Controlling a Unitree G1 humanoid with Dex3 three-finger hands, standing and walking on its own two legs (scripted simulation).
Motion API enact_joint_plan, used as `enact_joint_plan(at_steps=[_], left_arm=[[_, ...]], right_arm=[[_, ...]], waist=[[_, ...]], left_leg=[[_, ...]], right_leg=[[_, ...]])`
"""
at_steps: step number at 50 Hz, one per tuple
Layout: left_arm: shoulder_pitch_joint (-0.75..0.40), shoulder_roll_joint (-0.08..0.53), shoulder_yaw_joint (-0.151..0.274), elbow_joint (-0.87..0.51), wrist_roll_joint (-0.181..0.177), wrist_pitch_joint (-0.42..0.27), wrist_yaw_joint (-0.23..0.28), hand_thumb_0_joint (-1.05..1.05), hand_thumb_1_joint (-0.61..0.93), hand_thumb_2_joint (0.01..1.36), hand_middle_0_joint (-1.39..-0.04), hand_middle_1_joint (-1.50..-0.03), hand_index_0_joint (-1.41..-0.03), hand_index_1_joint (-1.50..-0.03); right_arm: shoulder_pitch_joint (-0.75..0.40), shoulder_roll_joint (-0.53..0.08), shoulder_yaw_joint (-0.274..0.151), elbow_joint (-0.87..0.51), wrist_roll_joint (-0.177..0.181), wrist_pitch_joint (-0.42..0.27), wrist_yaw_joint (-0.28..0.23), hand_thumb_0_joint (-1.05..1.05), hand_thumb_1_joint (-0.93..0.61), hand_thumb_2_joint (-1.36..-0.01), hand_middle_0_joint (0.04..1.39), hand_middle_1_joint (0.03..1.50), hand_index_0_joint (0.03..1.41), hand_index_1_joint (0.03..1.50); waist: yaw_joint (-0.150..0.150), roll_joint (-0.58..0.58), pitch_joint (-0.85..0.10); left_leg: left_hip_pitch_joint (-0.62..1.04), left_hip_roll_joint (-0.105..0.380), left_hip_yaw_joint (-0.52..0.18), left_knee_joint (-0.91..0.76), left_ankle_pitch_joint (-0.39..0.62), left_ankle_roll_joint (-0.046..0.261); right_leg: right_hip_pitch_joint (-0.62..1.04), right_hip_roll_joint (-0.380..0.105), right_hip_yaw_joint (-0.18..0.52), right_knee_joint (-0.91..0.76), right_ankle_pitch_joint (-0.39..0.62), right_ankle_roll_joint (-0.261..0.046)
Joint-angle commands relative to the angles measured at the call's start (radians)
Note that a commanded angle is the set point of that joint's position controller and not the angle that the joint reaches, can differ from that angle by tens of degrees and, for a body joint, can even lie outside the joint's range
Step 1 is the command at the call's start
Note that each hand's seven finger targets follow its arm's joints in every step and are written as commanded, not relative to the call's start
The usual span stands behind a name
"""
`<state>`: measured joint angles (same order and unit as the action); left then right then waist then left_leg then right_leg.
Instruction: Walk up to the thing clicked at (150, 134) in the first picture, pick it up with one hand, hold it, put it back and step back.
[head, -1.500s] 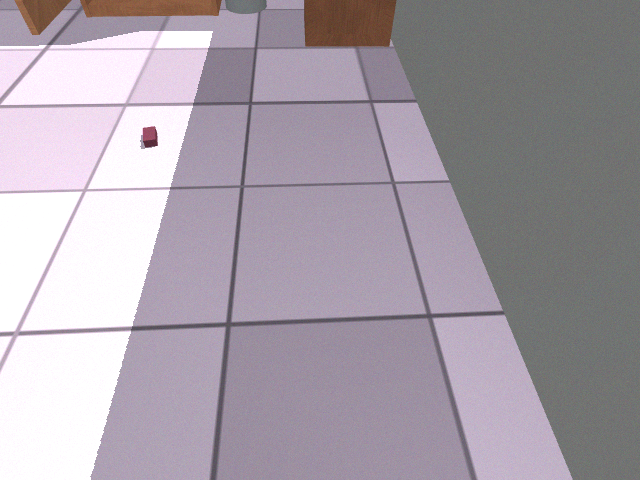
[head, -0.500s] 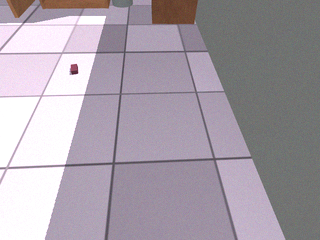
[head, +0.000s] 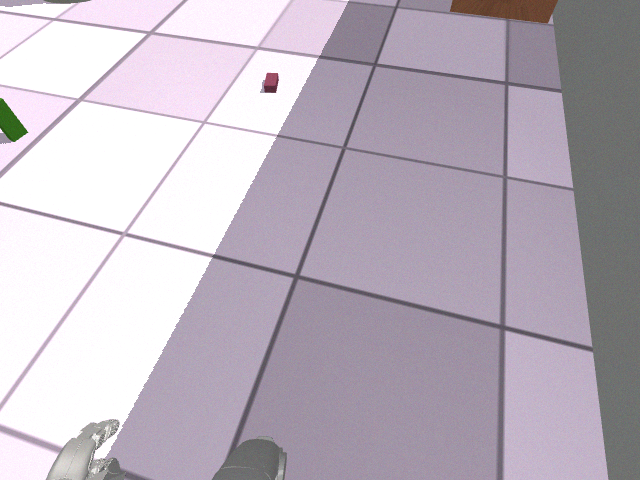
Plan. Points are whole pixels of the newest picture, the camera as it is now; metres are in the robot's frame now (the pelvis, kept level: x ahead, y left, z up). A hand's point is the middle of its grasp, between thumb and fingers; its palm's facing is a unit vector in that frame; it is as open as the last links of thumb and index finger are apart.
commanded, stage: walk up
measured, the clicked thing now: (271, 82) +2.01 +0.32 -0.75
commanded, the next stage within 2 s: stand in 1.88 s
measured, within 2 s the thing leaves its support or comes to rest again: neither
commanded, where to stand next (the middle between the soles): +0.08 +0.05 m, yaw +43 degrees
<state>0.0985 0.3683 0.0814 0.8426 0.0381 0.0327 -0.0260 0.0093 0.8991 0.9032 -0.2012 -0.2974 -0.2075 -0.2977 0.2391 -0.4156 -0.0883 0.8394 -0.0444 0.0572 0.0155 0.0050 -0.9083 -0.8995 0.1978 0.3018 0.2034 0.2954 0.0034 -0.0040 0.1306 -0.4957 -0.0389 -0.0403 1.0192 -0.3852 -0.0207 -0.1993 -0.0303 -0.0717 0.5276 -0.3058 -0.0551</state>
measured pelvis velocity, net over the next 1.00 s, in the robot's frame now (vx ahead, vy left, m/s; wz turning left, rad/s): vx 0.00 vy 0.02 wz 0.64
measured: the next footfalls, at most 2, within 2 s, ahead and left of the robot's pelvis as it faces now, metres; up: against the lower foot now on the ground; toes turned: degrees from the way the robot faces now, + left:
left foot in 0.26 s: +0.05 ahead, +0.15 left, +0.00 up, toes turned +15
right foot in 0.58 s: +0.15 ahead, -0.10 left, +0.00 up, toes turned +22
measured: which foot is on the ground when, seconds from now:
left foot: up 0.00-0.24, down 0.26-0.60, up 0.62-0.92, down 0.94-1.00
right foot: down 0.00-0.28, up 0.30-0.56, down 0.58-0.96, up 0.98-1.00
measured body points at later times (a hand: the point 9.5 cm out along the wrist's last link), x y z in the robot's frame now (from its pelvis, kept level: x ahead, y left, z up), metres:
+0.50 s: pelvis +0.02 +0.01 -0.02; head +0.06 +0.03 +0.43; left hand -0.02 +0.34 -0.13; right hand +0.24 -0.25 -0.11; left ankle +0.01 +0.14 -0.74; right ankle +0.09 -0.12 -0.71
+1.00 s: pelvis +0.00 +0.02 -0.03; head +0.02 +0.05 +0.42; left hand -0.16 +0.34 -0.13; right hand +0.26 -0.20 -0.13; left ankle -0.05 +0.14 -0.74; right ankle +0.11 -0.11 -0.73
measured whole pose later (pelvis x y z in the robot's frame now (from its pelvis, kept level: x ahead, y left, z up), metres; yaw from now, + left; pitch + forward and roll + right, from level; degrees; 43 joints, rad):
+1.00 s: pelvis +0.00 +0.02 -0.03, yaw +36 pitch -2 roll +2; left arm 0.29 0.49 0.09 0.78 0.02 0.01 -0.01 0.01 0.90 0.90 -0.20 -0.30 -0.21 -0.30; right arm 0.29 -0.41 -0.07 0.82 -0.03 0.01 0.02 0.00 -0.91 -0.90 0.20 0.30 0.21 0.30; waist 0.05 -0.07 0.11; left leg -0.34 -0.03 0.01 0.73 -0.35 0.00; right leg -0.38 -0.22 -0.08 0.87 -0.46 -0.01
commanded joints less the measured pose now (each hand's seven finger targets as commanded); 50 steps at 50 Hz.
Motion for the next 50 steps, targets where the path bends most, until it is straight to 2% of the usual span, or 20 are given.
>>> enact_joint_plan(at_steps=[1,6,9,12,13,14,15,16,19,25,28,29,30,32,35,41,46,47,49,50], left_arm=[[-0.002,0.231,0.051,-0.113,-0.007,-0.046,0.017,0.0,0.9,0.9,-0.2,-0.3,-0.2,-0.3],[0.1,0.295,0.074,-0.149,0.004,-0.058,0.002,0.0,0.9,0.9,-0.2,-0.3,-0.2,-0.3],[0.095,0.311,0.073,-0.173,-0.003,-0.049,-0.006,0.0,0.9,0.9,-0.2,-0.3,-0.2,-0.3],[0.086,0.298,0.063,-0.186,-0.017,-0.039,-0.006,0.0,0.9,0.9,-0.2,-0.3,-0.2,-0.3],[0.115,0.247,0.05,-0.196,-0.024,-0.04,-0.004,0.0,0.9,0.9,-0.2,-0.3,-0.2,-0.3],[0.136,0.152,0.024,-0.219,-0.03,-0.036,-0.007,0.0,0.9,0.9,-0.2,-0.3,-0.2,-0.3],[0.124,0.2,0.033,-0.223,-0.023,-0.026,-0.003,0.0,0.9,0.9,-0.2,-0.3,-0.2,-0.3],[0.076,0.257,0.038,-0.225,-0.024,-0.032,0.002,0.0,0.9,0.9,-0.2,-0.3,-0.2,-0.3],[0.147,0.247,0.043,-0.163,-0.029,-0.035,-0.003,0.0,0.9,0.9,-0.2,-0.3,-0.2,-0.3],[0.205,0.216,0.045,-0.152,-0.035,-0.054,0.029,0.0,0.9,0.9,-0.2,-0.3,-0.2,-0.3],[0.317,0.234,0.059,-0.111,-0.029,-0.069,0.048,0.0,0.9,0.9,-0.2,-0.3,-0.2,-0.3],[0.343,0.31,0.08,-0.115,-0.011,-0.076,0.054,0.0,0.9,0.9,-0.2,-0.3,-0.2,-0.3],[0.287,0.401,0.099,-0.144,0.006,-0.082,0.057,0.0,0.9,0.9,-0.2,-0.3,-0.2,-0.3],[0.107,0.431,0.103,-0.188,0.001,-0.08,0.058,0.0,0.9,0.9,-0.2,-0.3,-0.2,-0.3],[0.094,0.312,0.074,-0.165,-0.009,-0.092,0.061,0.0,0.9,0.9,-0.2,-0.3,-0.2,-0.3],[0.184,0.344,0.087,-0.163,0.012,-0.095,0.04,0.0,0.9,0.9,-0.2,-0.3,-0.2,-0.3],[0.144,0.32,0.065,-0.178,-0.009,-0.058,0.016,0.0,0.9,0.9,-0.2,-0.3,-0.2,-0.3],[0.17,0.267,0.045,-0.171,-0.012,-0.047,0.017,0.0,0.9,0.9,-0.2,-0.3,-0.2,-0.3],[0.175,0.195,0.023,-0.188,-0.027,-0.034,0.019,0.0,0.9,0.9,-0.2,-0.3,-0.2,-0.3],[0.105,0.289,0.043,-0.172,-0.023,-0.035,0.034,0.0,0.9,0.9,-0.2,-0.3,-0.2,-0.3]], right_arm=[[0.053,-0.157,-0.049,-0.1,-0.017,-0.023,0.028,0.0,-0.9,-0.9,0.2,0.3,0.2,0.3],[-0.045,-0.15,-0.038,-0.165,0.008,-0.032,0.032,0.0,-0.9,-0.9,0.2,0.3,0.2,0.3],[0.016,-0.149,-0.042,-0.155,0.016,-0.049,0.022,0.0,-0.9,-0.9,0.2,0.3,0.2,0.3],[0.123,-0.157,-0.055,-0.13,0.019,-0.068,0.004,0.0,-0.9,-0.9,0.2,0.3,0.2,0.3],[0.193,-0.215,-0.076,-0.122,0.011,-0.079,-0.006,0.0,-0.9,-0.9,0.2,0.3,0.2,0.3],[0.159,-0.313,-0.096,-0.149,-0.002,-0.085,-0.021,0.0,-0.9,-0.9,0.2,0.3,0.2,0.3],[0.145,-0.34,-0.097,-0.176,0.011,-0.085,-0.026,0.0,-0.9,-0.9,0.2,0.3,0.2,0.3],[0.1,-0.361,-0.104,-0.18,0.029,-0.087,-0.032,0.0,-0.9,-0.9,0.2,0.3,0.2,0.3],[0.007,-0.232,-0.051,-0.217,0.032,-0.082,-0.039,0.0,-0.9,-0.9,0.2,0.3,0.2,0.3],[0.023,-0.254,-0.061,-0.25,0.004,-0.062,-0.022,0.0,-0.9,-0.9,0.2,0.3,0.2,0.3],[-0.071,-0.211,-0.051,-0.296,0.013,-0.04,-0.014,0.0,-0.9,-0.9,0.2,0.3,0.2,0.3],[-0.078,-0.15,-0.034,-0.314,0.023,-0.037,-0.015,0.0,-0.9,-0.9,0.2,0.3,0.2,0.3],[-0.031,-0.111,-0.027,-0.312,0.021,-0.032,-0.019,0.0,-0.9,-0.9,0.2,0.3,0.2,0.3],[0.06,-0.223,-0.062,-0.262,0.007,-0.014,-0.027,0.0,-0.9,-0.9,0.2,0.3,0.2,0.3],[0.077,-0.23,-0.079,-0.201,0.015,-0.019,0.013,0.0,-0.9,-0.9,0.2,0.3,0.2,0.3],[0.012,-0.185,-0.052,-0.184,0.023,-0.039,0.034,0.0,-0.9,-0.9,0.2,0.3,0.2,0.3],[0.123,-0.188,-0.052,-0.082,0.028,-0.075,0.005,0.0,-0.9,-0.9,0.2,0.3,0.2,0.3],[0.16,-0.213,-0.062,-0.06,0.021,-0.084,-0.008,0.0,-0.9,-0.9,0.2,0.3,0.2,0.3],[0.118,-0.371,-0.08,-0.115,0.003,-0.097,-0.027,0.0,-0.9,-0.9,0.2,0.3,0.2,0.3],[0.1,-0.407,-0.084,-0.105,0.016,-0.095,-0.028,0.0,-0.9,-0.9,0.2,0.3,0.2,0.3]], waist=[[0.002,-0.101,-0.089],[0.067,-0.174,-0.093],[0.042,-0.187,-0.127],[-0.023,-0.103,-0.177],[-0.065,0.061,-0.227],[-0.038,0.344,-0.212],[-0.031,0.226,-0.22],[-0.037,0.234,-0.175],[0.005,0.162,-0.128],[-0.001,0.205,-0.152],[0.082,0.113,-0.186],[0.108,-0.057,-0.182],[0.076,-0.264,-0.149],[0.009,-0.217,-0.106],[-0.011,-0.113,-0.058],[0.062,-0.254,-0.089],[0.0,-0.135,-0.162],[-0.022,-0.017,-0.186],[-0.016,0.258,-0.13],[-0.048,0.215,-0.085]], left_leg=[[-0.085,0.059,-0.008,0.042,0.076,0.003],[-0.055,0.097,0.035,-0.179,0.004,0.005],[0.084,0.062,0.093,-0.303,-0.013,0.024],[0.335,-0.004,0.154,-0.516,0.154,0.058],[0.503,0.043,0.006,-0.601,0.214,0.117],[0.614,0.262,-0.383,-0.616,0.457,0.211],[0.534,0.392,-0.581,-0.615,0.472,0.329],[0.4,0.429,-0.623,-0.661,0.389,0.368],[0.34,0.225,-0.243,-0.569,0.411,0.243],[0.157,0.189,-0.268,-0.476,0.632,0.248],[0.024,0.072,-0.222,-0.314,0.424,0.163],[-0.084,-0.017,-0.174,-0.164,0.24,0.102],[-0.206,-0.12,-0.098,0.03,-0.203,0.047],[-0.166,0.009,-0.137,0.265,-0.217,0.027],[-0.105,0.024,-0.113,0.235,-0.023,0.005],[-0.056,0.053,0.011,-0.128,-0.061,-0.012],[0.303,-0.015,0.118,-0.467,0.063,0.007],[0.373,-0.018,0.067,-0.523,0.058,0.025],[0.331,0.343,-0.636,-0.736,-0.101,0.219],[0.187,0.396,-0.708,-0.743,-0.107,0.314]], right_leg=[[0.106,-0.233,0.114,-0.155,0.283,-0.098],[0.177,-0.291,0.092,-0.124,0.347,-0.138],[0.125,-0.303,0.043,-0.038,0.427,-0.128],[-0.003,-0.256,-0.071,0.185,0.424,-0.054],[-0.126,-0.183,-0.11,0.445,0.376,0.006],[-0.426,-0.004,-0.11,0.63,-0.208,0.075],[-0.423,-0.017,0.029,0.629,-0.343,0.071],[-0.354,-0.072,0.12,0.626,-0.352,0.058],[-0.333,-0.076,0.098,0.508,-0.214,0.048],[-0.114,0.005,0.014,0.292,-0.165,0.049],[0.079,0.031,-0.003,0.03,0.094,0.02],[0.126,-0.116,0.201,-0.104,0.023,-0.027],[0.101,-0.417,0.563,-0.236,0.018,-0.124],[-0.049,-0.559,0.719,-0.297,-0.094,-0.289],[-0.084,-0.29,0.25,-0.191,-0.082,-0.143],[0.041,-0.273,0.118,-0.14,-0.086,-0.146],[-0.139,-0.269,0.014,0.105,-0.077,-0.093],[-0.193,-0.234,-0.032,0.271,-0.111,-0.05],[-0.487,-0.039,-0.011,0.538,-0.288,0.053],[-0.397,-0.088,0.102,0.543,-0.329,0.04]])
